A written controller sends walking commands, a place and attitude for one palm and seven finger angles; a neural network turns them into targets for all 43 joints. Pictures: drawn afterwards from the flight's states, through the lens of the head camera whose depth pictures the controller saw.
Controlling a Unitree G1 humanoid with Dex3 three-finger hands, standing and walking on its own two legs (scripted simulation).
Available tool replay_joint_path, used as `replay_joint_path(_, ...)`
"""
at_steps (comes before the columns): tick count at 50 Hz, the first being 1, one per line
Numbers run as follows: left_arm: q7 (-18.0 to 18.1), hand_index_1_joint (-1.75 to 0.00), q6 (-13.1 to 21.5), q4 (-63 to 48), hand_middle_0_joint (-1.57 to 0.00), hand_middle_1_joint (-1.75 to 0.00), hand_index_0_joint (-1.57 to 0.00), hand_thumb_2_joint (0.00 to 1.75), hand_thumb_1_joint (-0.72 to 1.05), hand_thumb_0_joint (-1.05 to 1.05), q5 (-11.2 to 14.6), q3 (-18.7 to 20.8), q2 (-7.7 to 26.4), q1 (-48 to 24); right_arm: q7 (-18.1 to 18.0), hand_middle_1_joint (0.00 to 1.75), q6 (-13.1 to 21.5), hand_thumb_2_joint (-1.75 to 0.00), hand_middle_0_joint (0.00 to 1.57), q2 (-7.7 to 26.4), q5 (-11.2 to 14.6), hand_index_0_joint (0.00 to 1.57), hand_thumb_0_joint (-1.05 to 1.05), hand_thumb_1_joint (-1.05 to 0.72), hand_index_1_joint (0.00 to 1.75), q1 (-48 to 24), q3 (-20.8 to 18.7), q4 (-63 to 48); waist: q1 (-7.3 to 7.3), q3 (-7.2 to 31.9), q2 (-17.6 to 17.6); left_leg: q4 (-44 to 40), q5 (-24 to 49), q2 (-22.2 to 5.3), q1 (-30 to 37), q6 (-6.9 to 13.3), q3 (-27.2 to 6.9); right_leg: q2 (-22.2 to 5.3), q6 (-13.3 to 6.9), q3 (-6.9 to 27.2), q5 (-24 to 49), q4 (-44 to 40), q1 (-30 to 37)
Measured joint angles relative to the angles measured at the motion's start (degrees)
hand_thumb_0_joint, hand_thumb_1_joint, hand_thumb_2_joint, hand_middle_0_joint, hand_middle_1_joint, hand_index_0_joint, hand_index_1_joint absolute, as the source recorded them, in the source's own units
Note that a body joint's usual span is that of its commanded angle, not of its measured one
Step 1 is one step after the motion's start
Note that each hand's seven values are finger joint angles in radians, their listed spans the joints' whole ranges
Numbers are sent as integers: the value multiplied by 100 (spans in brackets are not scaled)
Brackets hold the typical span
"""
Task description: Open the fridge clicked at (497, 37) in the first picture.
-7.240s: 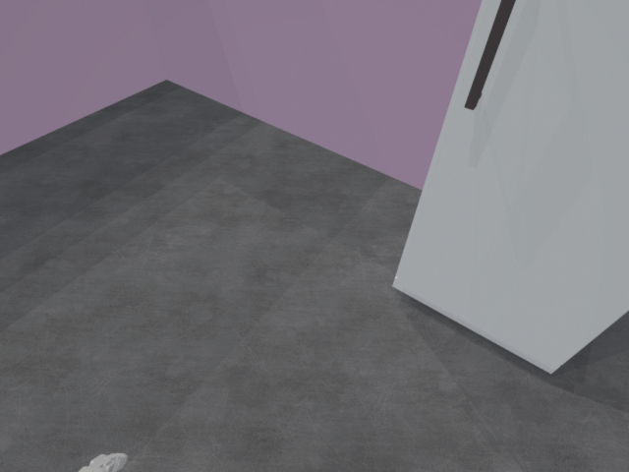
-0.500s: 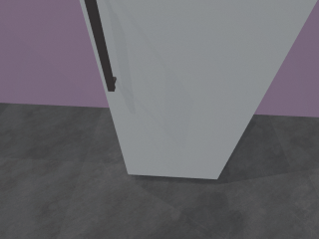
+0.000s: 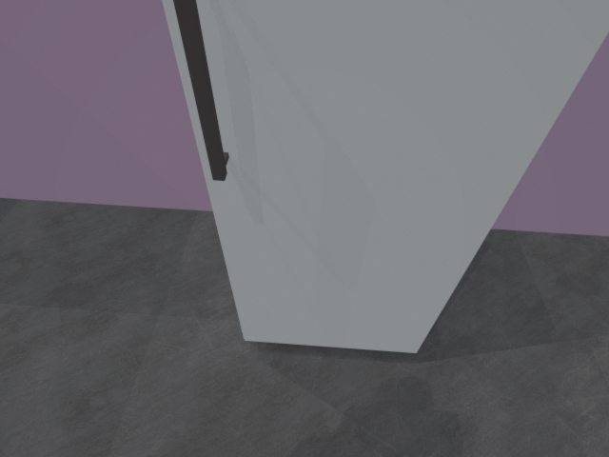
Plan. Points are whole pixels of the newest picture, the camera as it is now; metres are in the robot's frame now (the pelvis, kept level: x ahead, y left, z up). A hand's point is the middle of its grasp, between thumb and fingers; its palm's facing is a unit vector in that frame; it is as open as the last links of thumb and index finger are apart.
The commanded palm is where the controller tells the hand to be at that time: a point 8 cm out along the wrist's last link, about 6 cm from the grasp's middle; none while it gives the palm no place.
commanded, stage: shuffle to correct the standing spot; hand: left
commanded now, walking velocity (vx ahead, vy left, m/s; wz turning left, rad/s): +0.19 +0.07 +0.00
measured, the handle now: (205, 76) +0.54 +0.18 +0.23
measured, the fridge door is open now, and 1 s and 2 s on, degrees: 0 0 0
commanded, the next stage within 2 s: come to a stop and stand still in 0.16 s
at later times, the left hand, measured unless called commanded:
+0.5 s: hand (190, 452) +0.16 +0.19 -0.17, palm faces +0.07 -0.97 -0.25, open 7.3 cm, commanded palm none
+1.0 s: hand out of the picture +0.06 +0.25 -0.17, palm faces +0.07 -0.96 -0.26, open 7.4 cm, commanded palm none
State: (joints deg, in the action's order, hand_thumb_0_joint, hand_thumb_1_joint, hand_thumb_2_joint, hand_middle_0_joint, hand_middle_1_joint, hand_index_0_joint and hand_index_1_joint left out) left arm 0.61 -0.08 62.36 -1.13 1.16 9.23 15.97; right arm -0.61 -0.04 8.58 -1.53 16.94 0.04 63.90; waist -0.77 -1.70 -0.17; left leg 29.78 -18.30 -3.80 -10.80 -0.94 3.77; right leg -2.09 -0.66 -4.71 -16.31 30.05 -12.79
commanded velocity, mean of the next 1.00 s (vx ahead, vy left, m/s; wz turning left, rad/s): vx -0.02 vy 0.03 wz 0.00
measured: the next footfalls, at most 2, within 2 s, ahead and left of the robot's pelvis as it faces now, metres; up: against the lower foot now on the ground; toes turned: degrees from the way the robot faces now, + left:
right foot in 0.38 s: +0.16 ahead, -0.07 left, +0.00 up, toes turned -3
left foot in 0.74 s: +0.07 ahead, +0.14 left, +0.00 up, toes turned +3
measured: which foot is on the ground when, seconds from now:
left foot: down 0.00-0.40, up 0.42-0.72, down 0.74-1.00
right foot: down 0.00-0.12, up 0.14-0.36, down 0.38-1.00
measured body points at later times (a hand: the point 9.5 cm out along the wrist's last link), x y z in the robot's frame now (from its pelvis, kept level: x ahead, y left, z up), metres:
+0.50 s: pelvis +0.09 +0.00 -0.01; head +0.13 -0.02 +0.44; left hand +0.16 +0.24 -0.15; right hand +0.02 -0.20 -0.17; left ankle +0.00 +0.13 -0.69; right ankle +0.12 -0.07 -0.74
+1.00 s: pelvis +0.05 +0.05 -0.01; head +0.02 +0.03 +0.44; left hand +0.06 +0.30 -0.15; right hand +0.14 -0.18 -0.15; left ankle +0.08 +0.13 -0.74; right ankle +0.12 -0.07 -0.74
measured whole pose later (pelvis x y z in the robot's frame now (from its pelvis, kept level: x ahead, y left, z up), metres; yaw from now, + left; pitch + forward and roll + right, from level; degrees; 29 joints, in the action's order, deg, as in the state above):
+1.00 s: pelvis +0.05 +0.05 -0.01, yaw +1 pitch -3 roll +0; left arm 1.0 -2.3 55.3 -2.0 1.3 10.8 20.5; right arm -0.7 -1.0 10.7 -1.8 16.0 -1.8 50.0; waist -0.3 2.0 2.0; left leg 35.4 -16.5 0.3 -16.0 3.2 6.3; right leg -3.4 -1.0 -5.8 -13.6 35.2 -18.6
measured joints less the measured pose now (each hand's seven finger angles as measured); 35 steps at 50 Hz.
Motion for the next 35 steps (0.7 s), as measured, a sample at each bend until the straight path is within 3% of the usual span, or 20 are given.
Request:
replay_joint_path(3,-5,-30,-9,-28,-20,-30,-20,90,90,0,-4,59,-41,191,27,30,-15,-89,19,-33,-6,20,1,-91,29,152,-18,-1,-19,58,-12,274,-164,-9,-107,116,-54,9,28,-28,-135,99,-8)
replay_joint_path(5,-12,-30,-24,-11,-20,-30,-20,90,90,0,-4,97,-34,306,28,30,22,-89,19,-87,-4,20,1,-91,29,237,-19,-6,-21,52,-128,306,-241,43,-60,23,-15,-56,57,17,-260,229,-21)
replay_joint_path(7,-28,-30,-68,22,-20,-30,-20,90,90,0,-10,125,-25,386,14,30,120,-89,19,-149,-10,20,1,-91,29,353,-16,-36,-1,50,-247,290,-334,131,0,19,55,-134,-47,79,-560,534,-123)
replay_joint_path(11,-53,-30,-84,46,-20,-30,-20,90,91,0,-25,125,-69,283,-85,30,317,-89,19,-238,-32,20,0,-91,29,590,-6,-68,150,-72,-150,43,-342,159,210,123,103,-32,-200,6,-1383,2062,-766)
replay_joint_path(13,-74,-30,-42,-25,-20,-30,-20,90,91,0,-9,138,-90,97,-101,30,347,-89,19,-282,-50,20,0,-90,29,707,13,-32,235,-177,-63,-153,-286,173,343,125,61,-12,-226,-89,-1406,2298,-1013)
replay_joint_path(16,-52,-30,-4,-160,-20,-30,-20,90,94,2,-19,196,-4,-176,-108,30,311,-89,19,-335,-50,20,0,-90,29,860,35,87,272,-296,46,-325,-290,188,522,62,25,15,-222,-217,-1030,1686,-1080)
replay_joint_path(19,-40,-30,153,-346,-20,-30,-20,90,94,2,14,201,70,-369,-128,30,238,-89,20,-371,26,20,0,-90,30,1003,43,203,227,-356,46,-62,-546,277,570,-28,13,8,-195,-226,374,471,-742)
replay_joint_path(22,45,-30,303,-362,-20,-30,-20,90,93,1,34,145,5,-566,-148,30,108,-89,20,-312,139,20,1,-90,30,850,-5,295,268,-431,206,1107,-1128,229,180,16,-166,27,-349,-385,35,707,-612)
replay_joint_path(26,158,-30,244,-424,-20,-30,-20,90,92,0,12,91,-45,-691,-182,30,-50,-89,20,-245,182,20,1,-90,29,310,-121,144,214,-425,26,2234,-1421,282,-536,25,-162,-61,-382,-428,-64,478,-399)
replay_joint_path(31,193,-30,68,-513,-20,-30,-20,90,95,-1,-20,159,29,-719,-164,30,-121,-89,19,-98,103,20,1,-92,29,-434,-234,-241,92,-390,-131,1998,-856,214,-979,-50,-103,-25,-390,-385,160,243,-392)
replay_joint_path(35,141,-30,-46,-536,-20,-30,-20,90,94,-1,-50,168,78,-595,-115,30,-113,-89,19,90,84,20,1,-93,29,-753,-291,-507,15,-351,-191,1299,-449,235,-848,-75,-22,5,-334,-350,219,297,-480)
